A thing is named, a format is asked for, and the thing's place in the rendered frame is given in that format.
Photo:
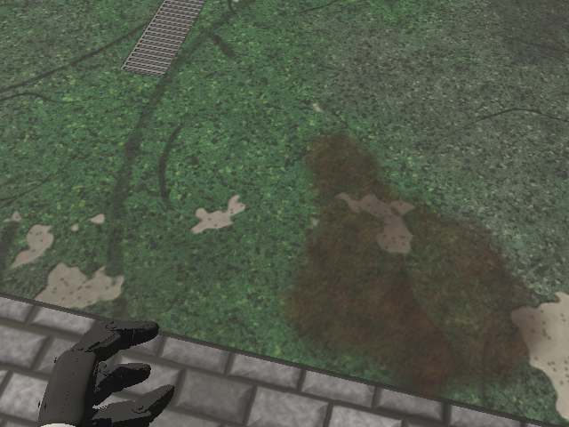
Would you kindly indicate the robot left hand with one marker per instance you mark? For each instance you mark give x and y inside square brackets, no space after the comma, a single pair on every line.
[79,380]

